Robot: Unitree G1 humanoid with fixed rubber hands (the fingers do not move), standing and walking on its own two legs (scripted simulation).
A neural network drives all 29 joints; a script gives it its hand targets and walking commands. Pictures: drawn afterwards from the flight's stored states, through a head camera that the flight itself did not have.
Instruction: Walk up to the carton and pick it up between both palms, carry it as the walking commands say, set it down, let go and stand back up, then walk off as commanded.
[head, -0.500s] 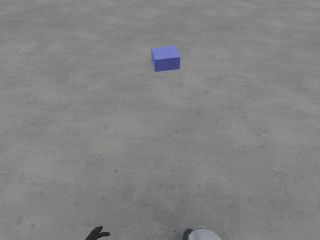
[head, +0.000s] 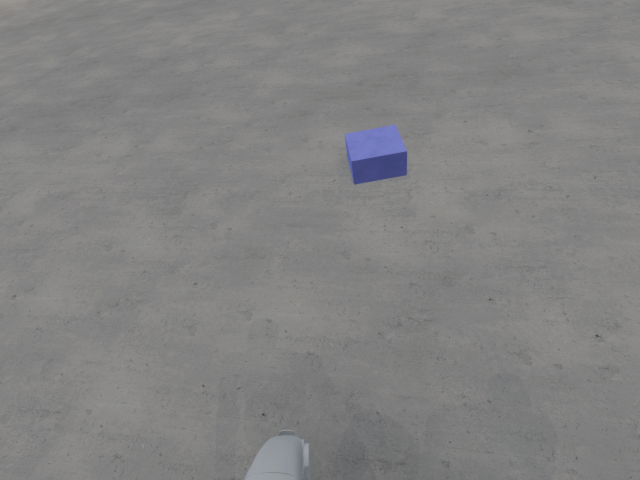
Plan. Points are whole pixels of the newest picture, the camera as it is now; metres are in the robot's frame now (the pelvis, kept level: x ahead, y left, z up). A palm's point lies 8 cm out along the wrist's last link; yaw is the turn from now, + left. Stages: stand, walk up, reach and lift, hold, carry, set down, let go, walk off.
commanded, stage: walk up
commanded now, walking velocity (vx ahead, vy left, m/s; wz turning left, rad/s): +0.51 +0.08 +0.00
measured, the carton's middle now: (375, 154) +1.73 +0.02 -0.72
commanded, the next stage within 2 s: none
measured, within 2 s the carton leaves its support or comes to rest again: neither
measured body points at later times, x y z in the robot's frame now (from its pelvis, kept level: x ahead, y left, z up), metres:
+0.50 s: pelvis +0.27 +0.06 -0.01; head +0.28 +0.09 +0.44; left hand +0.30 +0.30 -0.17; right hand +0.26 -0.18 -0.15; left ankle +0.21 +0.17 -0.76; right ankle +0.33 -0.10 -0.67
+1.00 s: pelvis +0.52 -0.03 +0.00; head +0.52 -0.08 +0.44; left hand +0.49 +0.20 -0.14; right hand +0.60 -0.27 -0.17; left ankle +0.57 +0.16 -0.64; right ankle +0.55 -0.09 -0.76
